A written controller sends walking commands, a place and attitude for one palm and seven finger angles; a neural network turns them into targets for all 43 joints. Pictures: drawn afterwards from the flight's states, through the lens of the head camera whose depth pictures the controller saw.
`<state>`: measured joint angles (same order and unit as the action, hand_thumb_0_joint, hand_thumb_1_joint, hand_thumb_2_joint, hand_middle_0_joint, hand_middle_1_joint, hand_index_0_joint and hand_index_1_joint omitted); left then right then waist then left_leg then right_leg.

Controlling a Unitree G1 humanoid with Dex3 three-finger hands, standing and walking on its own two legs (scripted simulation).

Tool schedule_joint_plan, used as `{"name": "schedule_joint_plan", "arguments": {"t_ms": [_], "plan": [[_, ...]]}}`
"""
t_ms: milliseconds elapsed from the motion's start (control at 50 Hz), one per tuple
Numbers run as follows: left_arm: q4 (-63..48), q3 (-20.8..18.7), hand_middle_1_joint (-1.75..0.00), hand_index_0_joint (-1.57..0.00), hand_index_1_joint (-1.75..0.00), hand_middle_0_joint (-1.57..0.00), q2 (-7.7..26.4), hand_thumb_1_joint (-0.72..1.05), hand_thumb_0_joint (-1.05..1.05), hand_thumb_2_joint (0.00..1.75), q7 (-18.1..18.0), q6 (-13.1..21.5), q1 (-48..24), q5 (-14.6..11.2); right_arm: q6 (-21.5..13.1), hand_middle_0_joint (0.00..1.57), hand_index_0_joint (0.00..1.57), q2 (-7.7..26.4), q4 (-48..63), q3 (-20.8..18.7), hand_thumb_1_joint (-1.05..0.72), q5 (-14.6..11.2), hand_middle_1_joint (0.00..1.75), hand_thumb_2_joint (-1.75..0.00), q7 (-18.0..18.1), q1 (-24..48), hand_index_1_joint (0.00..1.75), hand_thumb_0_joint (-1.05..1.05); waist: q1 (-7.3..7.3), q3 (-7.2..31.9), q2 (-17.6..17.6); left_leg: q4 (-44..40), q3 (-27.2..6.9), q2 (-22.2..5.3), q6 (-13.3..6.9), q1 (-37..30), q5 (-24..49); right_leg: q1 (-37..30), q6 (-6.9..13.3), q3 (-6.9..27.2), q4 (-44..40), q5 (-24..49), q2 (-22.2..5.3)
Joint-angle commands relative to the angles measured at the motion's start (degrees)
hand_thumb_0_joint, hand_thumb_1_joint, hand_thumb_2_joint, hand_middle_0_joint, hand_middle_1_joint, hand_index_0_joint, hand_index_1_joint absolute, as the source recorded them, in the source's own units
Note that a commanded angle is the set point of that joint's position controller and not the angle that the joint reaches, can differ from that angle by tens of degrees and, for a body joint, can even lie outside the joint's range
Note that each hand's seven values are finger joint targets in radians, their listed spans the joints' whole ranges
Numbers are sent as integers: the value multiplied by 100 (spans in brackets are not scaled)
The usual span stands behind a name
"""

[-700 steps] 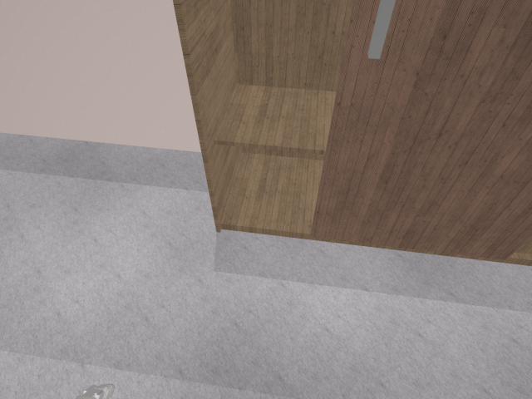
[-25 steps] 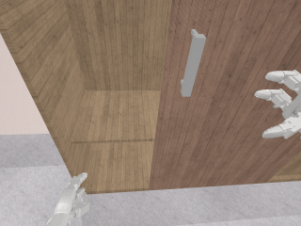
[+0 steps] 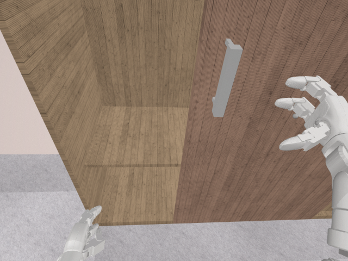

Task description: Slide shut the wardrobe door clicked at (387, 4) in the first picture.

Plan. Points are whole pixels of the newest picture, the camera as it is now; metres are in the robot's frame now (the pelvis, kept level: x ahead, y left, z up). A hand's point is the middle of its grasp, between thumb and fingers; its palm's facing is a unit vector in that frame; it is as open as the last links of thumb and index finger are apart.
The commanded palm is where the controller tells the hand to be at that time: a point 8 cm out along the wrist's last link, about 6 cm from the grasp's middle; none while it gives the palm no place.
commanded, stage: move the hooked fingers beside the handle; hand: right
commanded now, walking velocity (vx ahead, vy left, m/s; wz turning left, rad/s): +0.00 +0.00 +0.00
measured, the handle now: (223, 79) +0.49 -0.11 +0.22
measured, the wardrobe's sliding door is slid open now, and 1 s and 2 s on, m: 0.42 0.42 0.42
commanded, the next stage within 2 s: feel for the door with the fingertips in 1.60 s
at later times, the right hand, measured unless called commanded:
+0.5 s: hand (269, 99) +0.38 -0.18 +0.24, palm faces +0.00 +1.00 -0.03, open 14.0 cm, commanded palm +0.37 -0.23 +0.22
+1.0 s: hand (250, 87) +0.43 -0.16 +0.23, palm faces -0.01 +1.00 -0.01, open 14.0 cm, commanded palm +0.41 -0.22 +0.22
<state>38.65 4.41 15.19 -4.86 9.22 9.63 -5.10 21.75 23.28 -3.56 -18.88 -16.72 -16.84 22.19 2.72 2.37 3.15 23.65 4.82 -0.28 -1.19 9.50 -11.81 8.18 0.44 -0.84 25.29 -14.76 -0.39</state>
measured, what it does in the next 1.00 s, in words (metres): stands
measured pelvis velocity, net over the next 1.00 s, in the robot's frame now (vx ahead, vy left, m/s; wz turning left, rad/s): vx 0.00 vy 0.01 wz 0.03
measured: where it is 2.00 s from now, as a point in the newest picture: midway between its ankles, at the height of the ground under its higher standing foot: outside the picture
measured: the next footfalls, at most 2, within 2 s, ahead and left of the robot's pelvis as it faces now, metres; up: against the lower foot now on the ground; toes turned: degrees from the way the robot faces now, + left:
none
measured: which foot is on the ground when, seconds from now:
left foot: down 0.00-1.00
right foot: down 0.00-1.00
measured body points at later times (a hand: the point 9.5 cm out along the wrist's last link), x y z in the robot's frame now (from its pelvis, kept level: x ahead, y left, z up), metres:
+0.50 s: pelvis -0.01 +0.01 +0.00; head -0.03 +0.03 +0.45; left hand +0.16 +0.26 -0.09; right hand +0.37 -0.23 +0.24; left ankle +0.01 +0.11 -0.74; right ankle -0.01 -0.11 -0.74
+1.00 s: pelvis +0.00 +0.01 +0.00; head -0.01 +0.02 +0.45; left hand +0.11 +0.27 -0.11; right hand +0.43 -0.21 +0.23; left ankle +0.01 +0.11 -0.74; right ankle -0.01 -0.11 -0.74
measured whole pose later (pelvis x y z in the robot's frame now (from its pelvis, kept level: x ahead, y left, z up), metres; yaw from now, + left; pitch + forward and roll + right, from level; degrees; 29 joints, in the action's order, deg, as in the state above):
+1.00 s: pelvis +0.00 +0.01 +0.00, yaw +2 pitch +1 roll +0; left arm 41.5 2.0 15.7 -4.6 6.4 14.9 -4.4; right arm 12.3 22.6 -34.7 -16.1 -11.0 -10.3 43.7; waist -2.2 2.3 2.6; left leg 20.7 3.2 1.2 -1.8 12.9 -9.2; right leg 11.1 0.0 -2.4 23.0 -13.0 -1.6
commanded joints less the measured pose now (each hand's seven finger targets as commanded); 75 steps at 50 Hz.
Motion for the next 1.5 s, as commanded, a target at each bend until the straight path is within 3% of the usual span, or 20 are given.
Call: {"name": "schedule_joint_plan", "arguments": {"t_ms": [0, 40, 80, 160, 220, 300, 360, 380, 420, 460, 580, 680, 780, 880, 980, 1100, 1220, 1260, 1400, 1480], "plan": [[-929, -257, -30, -20, -30, -20, 672, 90, 0, 90, -54, 277, -952, 9, -292, 30, 30, 1312, 1167, -439, 50, -40, 120, -30, 131, 2246, 120, 0, 39, 1283, -72, -185, -155, 151, -57, -534, 1509, -230, 8, 196, -271, 1699, 93], [-898, -262, -30, -20, -30, -20, 661, 90, 0, 90, -70, 246, -947, -10, -278, 30, 30, 1047, 1090, -157, 50, -26, 120, -30, 169, 2516, 120, 0, -53, 1179, -73, -221, -142, 170, -40, -384, 1352, -266, 6, 195, -284, 1546, 89], [-882, -255, -30, -20, -30, -20, 675, 90, 0, 90, -80, 224, -984, 8, -258, 30, 30, 1090, 993, -155, 50, 17, 120, -30, 239, 2526, 120, 0, -17, 1145, -100, -277, -184, 173, -45, -353, 1196, -237, 36, 182, -275, 1408, 111], [-788, -245, -30, -20, -30, -20, 677, 90, 0, 90, -141, 136, -962, -5, -251, 30, 30, 1079, 446, -43, 50, 93, 120, -30, 342, 3020, 120, 0, -135, 970, -189, -402, -223, 148, -24, -208, 805, -128, 62, 177, -349, 1022, 112], [-775, -250, -30, -20, -30, -20, 663, 90, 0, 90, -148, 130, -955, 14, -424, 30, 30, 1070, 457, 58, 50, 155, 120, -30, 415, 3511, 120, 0, -171, 1200, -27, -423, -269, 122, -37, -311, 823, -216, 74, 162, -345, 1038, 134], [-695, -271, -30, -20, -30, -20, 694, 90, 0, 90, -153, 108, -840, 30, -581, 30, 30, 1281, -95, -120, 50, 165, 120, -30, 439, 3608, 120, 0, -164, 1226, -261, -467, -312, 103, -21, -430, 874, -86, 89, 137, -350, 999, 128], [-670, -319, -30, -20, -30, -20, 717, 90, 0, 90, -159, 97, -746, 21, -665, 30, 30, 1277, -359, -57, 50, 219, 120, -30, 419, 3816, 120, 0, -209, 1321, -195, -480, -340, 102, -21, -448, 942, -122, 99, 108, -349, 1031, 126], [-700, -320, -30, -20, -30, -20, 726, 90, 0, 90, -145, 93, -752, 22, -699, 30, 30, 1379, -368, -142, 50, 234, 120, -30, 433, 3719, 120, 0, -132, 1389, -65, -458, -359, 102, -39, -539, 995, -92, 95, 84, -330, 1095, 132], [-658, -325, -30, -20, -30, -20, 732, 90, 0, 90, -147, 83, -659, 6, -715, 30, 30, 1270, -717, -43, 50, 224, 120, -30, 413, 3786, 120, 0, -207, 1262, -267, -473, -331, 103, -20, -467, 984, -11, 96, 91, -362, 1029, 113], [-659, -350, -30, -20, -30, -20, 736, 90, 0, 90, -146, 92, -619, -4, -770, 30, 30, 1105, -717, 167, 50, 236, 120, -30, 403, 4066, 120, 0, -264, 1258, -112, -515, -344, 114, -18, -365, 940, -78, 100, 84, -379, 984, 123], [-545, -417, -30, -20, -30, -20, 822, 90, 0, 90, -120, 93, -437, 47, -922, 30, 30, 1593, -1103, -311, 50, 285, 120, -30, 539, 4212, 120, 0, -192, 1423, -354, -504, -423, 109, -7, -579, 1183, 49, 125, 32, -337, 1133, 119], [-532, -451, -30, -20, -30, -20, 801, 90, 0, 90, -93, 78, -267, 48, -1110, 30, 30, 1271, -1196, 91, 50, 407, 120, -30, 580, 4723, 120, 0, -350, 1561, -125, -495, -395, 145, -18, -500, 1333, -105, 133, 21, -329, 1247, 129], [-385, -471, -30, -20, -30, -20, 844, 90, 0, 90, -98, 62, -67, 59, -1144, 30, 30, 1342, -1909, 57, 50, 444, 120, -30, 635, 5000, 120, 0, -449, 1390, -271, -557, -393, 162, 5, -307, 1106, 33, 139, 27, -343, 1022, 116], [-473, -503, -30, -20, -30, -20, 819, 90, 0, 90, -51, 44, 29, 87, -1336, 30, 30, 1391, -1799, -46, 50, 537, 120, -30, 691, 4946, 120, 0, -355, 1810, -197, -433, -386, 171, -25, -564, 1567, -109, 147, 28, -320, 1429, 102], [-495, -509, -30, -20, -30, -20, 860, 90, 0, 90, -49, -19, 73, 91, -1296, 30, 30, 1574, -1911, -251, 50, 526, 120, -30, 666, 4675, 120, 0, -307, 1688, -390, -426, -367, 185, -8, -582, 1658, -4, 153, -4, -361, 1468, 77], [-591, -517, -30, -20, -30, -20, 797, 90, 0, 90, -38, -42, 7, 73, -1281, 30, 30, 1273, -1249, -17, 50, 503, 120, -30, 680, 4751, 120, 0, -367, 1874, -143, -403, -331, 214, -24, -533, 1859, -335, 143, 14, -330, 1761, 57], [-513, -469, -30, -20, -30, -20, 753, 90, 0, 90, -51, -68, -98, 58, -1084, 30, 30, 799, -1349, 379, 50, 501, 120, -30, 757, 4902, 120, 0, -453, 1528, -29, -482, -274, 235, -36, -221, 1444, -339, 103, 85, -402, 1506, 59], [-454, -477, -30, -20, -30, -20, 778, 90, 0, 90, -72, -93, -68, 65, -1020, 30, 30, 951, -1591, 224, 50, 516, 120, -30, 816, 4891, 120, 0, -449, 1467, -222, -501, -275, 236, -30, -194, 1357, -274, 113, 94, -393, 1435, 58], [-443, -445, -30, -20, -30, -20, 754, 90, 0, 90, -70, -117, -63, 108, -1215, 30, 30, 1040, -1720, 222, 50, 571, 120, -30, 851, 5219, 120, 0, -461, 1670, -204, -452, -306, 191, -40, -351, 1525, -292, 107, 104, -381, 1553, 68], [-524, -449, -30, -20, -30, -20, 758, 90, 0, 90, -50, -149, -81, 101, -1227, 30, 30, 1190, -1758, 44, 50, 581, 120, -30, 814, 4818, 120, 0, -306, 1768, -196, -402, -316, 193, -57, -507, 1735, -273, 108, 72, -354, 1733, 71]]}}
